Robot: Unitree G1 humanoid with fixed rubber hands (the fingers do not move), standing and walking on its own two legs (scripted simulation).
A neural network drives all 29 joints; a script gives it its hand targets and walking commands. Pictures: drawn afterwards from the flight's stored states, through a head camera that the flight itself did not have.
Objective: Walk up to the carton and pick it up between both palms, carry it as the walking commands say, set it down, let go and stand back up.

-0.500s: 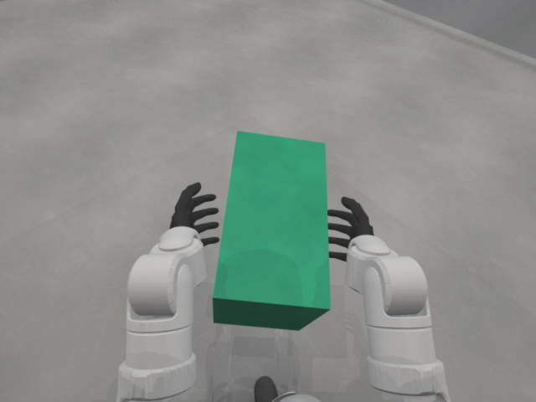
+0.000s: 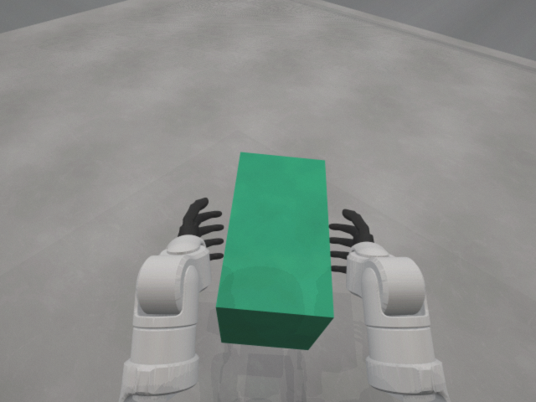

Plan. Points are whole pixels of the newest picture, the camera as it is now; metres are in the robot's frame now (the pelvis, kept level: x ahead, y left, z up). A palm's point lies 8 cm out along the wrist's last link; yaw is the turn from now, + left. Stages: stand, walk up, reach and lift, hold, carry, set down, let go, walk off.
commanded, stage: carry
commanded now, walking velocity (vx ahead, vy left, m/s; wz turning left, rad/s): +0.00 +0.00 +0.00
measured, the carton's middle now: (274, 250) +0.35 -0.01 +0.00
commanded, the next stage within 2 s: hold in 1.66 s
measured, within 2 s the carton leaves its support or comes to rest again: neither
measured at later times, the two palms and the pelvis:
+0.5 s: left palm (183, 253) +0.30 +0.12 +0.08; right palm (347, 257) +0.29 -0.12 +0.07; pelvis +0.00 +0.00 +0.00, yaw +0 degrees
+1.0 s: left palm (183, 254) +0.31 +0.13 +0.07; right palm (343, 258) +0.30 -0.11 +0.05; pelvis +0.00 +0.00 +0.00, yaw +0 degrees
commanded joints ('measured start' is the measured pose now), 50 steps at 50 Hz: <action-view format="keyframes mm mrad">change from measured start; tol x16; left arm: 1 -413 -1082 -476 -133 -255 -33 -186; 42 -410 -962 -435 32 -211 -232 -239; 49 -342 -891 -349 248 -123 -276 -251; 50 -400 -932 -409 83 -185 -290 -249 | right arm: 1 -541 1053 473 -243 322 -99 227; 50 -541 865 364 -76 202 -376 256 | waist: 1 47 55 -372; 50 39 25 -416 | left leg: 1 152 135 -156 -157 -133 31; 50 209 111 -119 -106 -34 23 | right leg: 1 33 -113 119 -71 60 -29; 50 70 -125 141 -69 158 -38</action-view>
